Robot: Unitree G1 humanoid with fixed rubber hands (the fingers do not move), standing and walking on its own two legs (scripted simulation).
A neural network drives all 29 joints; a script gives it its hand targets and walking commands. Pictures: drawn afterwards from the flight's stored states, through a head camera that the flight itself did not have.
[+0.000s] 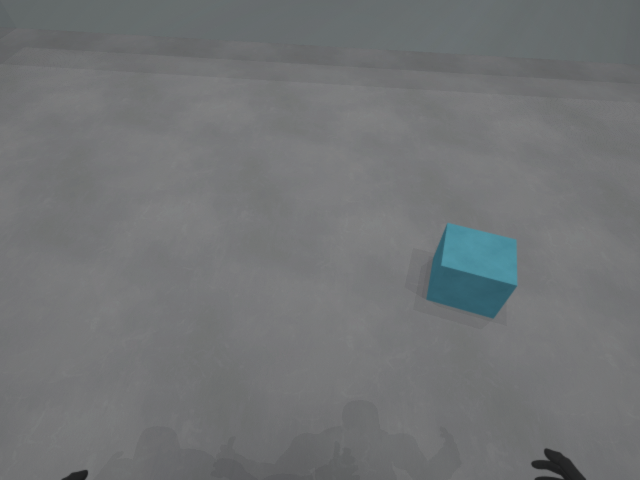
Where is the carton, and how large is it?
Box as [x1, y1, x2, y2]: [426, 223, 516, 318]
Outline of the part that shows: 447,223 433,257 426,299 493,318 516,286 516,240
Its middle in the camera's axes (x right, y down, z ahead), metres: +0.56 +0.13 +1.45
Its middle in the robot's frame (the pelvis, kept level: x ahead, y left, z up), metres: +0.93 -0.57 -0.67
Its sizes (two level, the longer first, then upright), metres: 0.248 0.214 0.213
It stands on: the floor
